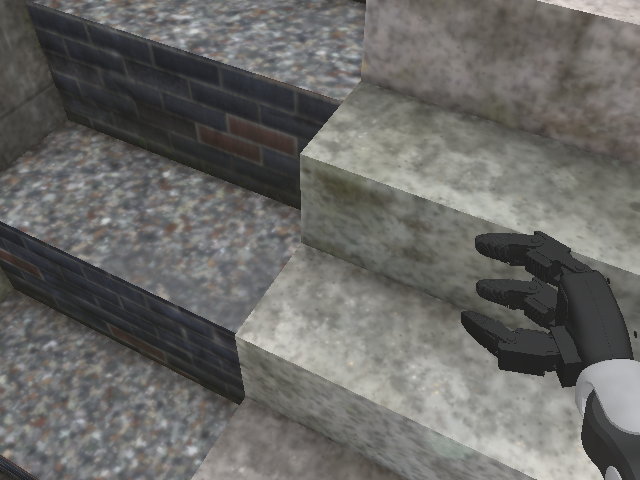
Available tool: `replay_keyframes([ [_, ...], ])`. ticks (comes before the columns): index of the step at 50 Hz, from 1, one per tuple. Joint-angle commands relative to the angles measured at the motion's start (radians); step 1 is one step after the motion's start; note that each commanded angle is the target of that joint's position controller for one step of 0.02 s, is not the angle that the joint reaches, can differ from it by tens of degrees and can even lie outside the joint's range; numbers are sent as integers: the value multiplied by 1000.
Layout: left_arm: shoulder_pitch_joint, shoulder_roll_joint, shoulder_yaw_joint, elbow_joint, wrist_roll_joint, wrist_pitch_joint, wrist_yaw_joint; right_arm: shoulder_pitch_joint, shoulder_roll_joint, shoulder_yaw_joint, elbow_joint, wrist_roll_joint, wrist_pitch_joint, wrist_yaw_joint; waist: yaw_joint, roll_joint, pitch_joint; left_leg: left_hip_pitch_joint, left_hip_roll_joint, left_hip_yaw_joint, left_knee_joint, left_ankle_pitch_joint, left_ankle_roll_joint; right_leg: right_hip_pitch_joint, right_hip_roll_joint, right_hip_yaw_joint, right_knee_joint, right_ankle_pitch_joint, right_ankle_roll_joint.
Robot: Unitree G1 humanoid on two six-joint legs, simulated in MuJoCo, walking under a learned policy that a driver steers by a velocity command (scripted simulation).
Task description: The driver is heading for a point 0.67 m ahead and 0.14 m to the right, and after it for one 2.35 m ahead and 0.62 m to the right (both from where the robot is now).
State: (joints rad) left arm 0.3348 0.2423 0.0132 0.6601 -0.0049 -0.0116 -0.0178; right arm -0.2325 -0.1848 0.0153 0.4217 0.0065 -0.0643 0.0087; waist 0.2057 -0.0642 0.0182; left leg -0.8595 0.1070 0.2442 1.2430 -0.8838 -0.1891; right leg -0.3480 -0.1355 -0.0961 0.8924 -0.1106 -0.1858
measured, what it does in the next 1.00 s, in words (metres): goes down, backwards, turning right: right foot 0.19 m lower, then left foot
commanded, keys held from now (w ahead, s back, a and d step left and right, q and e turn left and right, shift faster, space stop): w+e+shift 0.46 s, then w+shift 0.14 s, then shift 0.40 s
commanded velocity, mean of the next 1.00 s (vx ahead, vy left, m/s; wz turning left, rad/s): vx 0.79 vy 0.00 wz -0.58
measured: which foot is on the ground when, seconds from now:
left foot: down 0.00-0.00, up 0.02-0.16, down 0.18-0.42, up 0.44-0.70, down 0.72-0.96, up 0.98-1.00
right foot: up 0.00-0.00, down 0.02-0.20, up 0.22-0.50, down 0.52-0.72, up 0.74-1.00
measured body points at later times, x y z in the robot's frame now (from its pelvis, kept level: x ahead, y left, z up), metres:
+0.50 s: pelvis -0.34 +0.08 -0.36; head -0.34 +0.02 +0.09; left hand -0.54 +0.36 -0.41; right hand +0.00 -0.07 -0.11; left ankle -0.18 +0.20 -0.77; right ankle -0.48 -0.01 -1.11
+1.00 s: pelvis -0.72 +0.28 -0.62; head -0.76 +0.26 -0.17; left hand -0.49 +0.48 -0.69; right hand -0.62 -0.05 -0.64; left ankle -0.46 +0.26 -1.21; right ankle -0.80 +0.27 -1.26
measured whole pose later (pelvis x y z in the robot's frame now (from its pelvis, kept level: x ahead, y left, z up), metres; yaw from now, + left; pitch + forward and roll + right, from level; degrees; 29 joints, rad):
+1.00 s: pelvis -0.72 +0.28 -0.62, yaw -33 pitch -3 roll +4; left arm 0.38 0.33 0.01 0.54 0.04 0.14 0.03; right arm 0.04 -0.25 0.01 0.45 -0.01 0.02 -0.15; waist 0.06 0.00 -0.02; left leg -0.93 0.02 0.12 1.24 -0.64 -0.07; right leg -0.39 -0.05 -0.08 1.22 -0.05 -0.12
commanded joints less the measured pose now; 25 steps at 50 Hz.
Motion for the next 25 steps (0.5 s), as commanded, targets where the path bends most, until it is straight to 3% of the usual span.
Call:
replay_keyframes([
  [1,224,-99,-43,158,27,3,-36,-128,167,58,-150,53,-1,47,-35,-250,-20,-23,-4,-88,835,120,85,24,-52,-26,-419,386,-62],
  [2,14,-46,-40,41,40,-32,-40,8,154,49,-160,22,22,64,-200,-238,-29,-81,-80,-135,1079,254,19,-82,-17,120,-225,450,-35],
  [3,-294,-3,-41,-112,16,-52,-26,154,104,36,-190,34,31,73,-352,-227,-19,163,-49,-298,1002,494,-20,-400,-36,258,-371,313,-28],
  [4,-396,70,-27,-173,10,-58,-7,236,21,-12,-195,49,45,44,-408,-216,-29,314,-39,-315,974,554,-60,-508,-88,401,-510,129,-64],
  [5,-322,103,13,-164,-21,-71,20,177,-70,-33,-224,65,54,19,-332,-52,53,417,3,-328,574,562,-54,-589,-89,510,-494,-110,-82],
  [6,-239,100,29,-139,-44,-68,40,78,-47,-36,-250,54,55,-8,-268,108,56,513,43,-375,146,416,-10,-543,-81,526,-423,-172,-53],
  [7,-123,124,44,-90,-42,-52,65,-10,5,-27,-238,48,70,-28,-185,202,-13,546,-29,-248,-202,335,25,-348,-90,570,-502,-304,-68],
  [8,-199,145,80,-127,-46,-24,85,35,-9,-53,-187,91,100,-32,-210,75,43,577,-4,-195,-399,469,29,-293,-60,545,-351,-398,-58],
  [9,-261,116,91,-169,-37,-17,95,127,-71,-75,-117,78,122,-35,-215,-34,51,616,156,-387,-486,809,95,-343,-63,534,-137,-409,-23],
  [10,-238,19,69,-204,-36,-20,98,265,-83,-76,-35,42,114,-23,-233,78,-24,739,178,-400,-712,1002,176,-367,56,386,156,-553,44],
  [11,82,25,73,-85,-60,-28,74,74,-1,-15,-41,-78,91,15,-35,293,-169,986,49,-227,-561,1005,188,-553,381,-69,550,-648,271],
  [12,330,39,101,24,-26,-21,77,-151,73,-4,-82,-103,48,54,107,244,-323,634,49,-53,-379,1093,129,-264,389,-192,1104,-728,311],
  [13,615,56,107,121,-58,13,98,-355,20,3,-136,-153,17,68,262,329,-422,305,109,-102,-486,852,129,-63,322,-187,1375,-516,377],
  [14,940,28,79,237,-55,51,101,-617,-35,2,-232,-154,-22,66,423,465,-397,-67,191,-213,-601,577,95,205,177,-71,1481,-379,323],
  [15,1111,57,78,316,-18,90,72,-807,40,26,-272,-94,-35,65,520,382,-292,-267,94,-54,-593,546,69,425,172,-85,1456,-291,299],
  [16,1189,76,72,350,-10,102,59,-851,110,44,-294,-19,-58,53,537,327,-218,-345,81,-24,-365,644,56,484,20,59,1221,-300,226],
  [17,1024,37,57,328,-1,88,57,-608,209,58,-282,35,-49,50,365,153,-75,-251,94,-170,-155,604,87,212,-179,393,693,-481,99],
  [18,661,63,45,189,10,64,58,-348,211,59,-218,61,-47,33,185,-43,-2,-41,119,-220,0,484,146,-13,-184,381,257,-268,40],
  [19,330,39,32,102,31,47,43,-233,196,67,-166,4,-57,-5,37,-89,3,147,98,-192,171,372,152,-166,-136,189,-48,46,43],
  [20,132,16,6,103,24,43,2,-143,157,59,-179,-25,-49,-24,-104,-16,-39,133,88,-166,232,252,137,-105,-90,55,-200,334,50],
  [21,190,-40,-9,173,-2,40,-10,-148,139,50,-212,-50,-32,-17,-120,55,-33,4,33,-89,410,304,109,0,-145,107,-365,472,-1],
  [22,185,-55,-17,193,-9,52,-21,-158,167,53,-187,-6,-13,-9,-136,19,36,-148,-2,-30,580,324,102,67,-185,108,-462,580,-40],
  [23,180,-119,-46,200,22,26,-25,-90,192,59,-157,4,3,4,-130,-52,16,-47,-108,29,934,401,83,-40,-180,120,-646,605,-67],
  [24,165,-98,-58,214,43,1,-32,-100,253,82,-171,28,6,7,-165,-150,23,-46,-111,10,1169,322,77,-88,-152,41,-708,660,-66],
  [25,165,-77,-69,222,73,-19,-36,-191,337,109,-251,20,15,21,-203,-164,41,-142,-112,-39,1351,199,67,-40,-155,55,-701,773,-23],
])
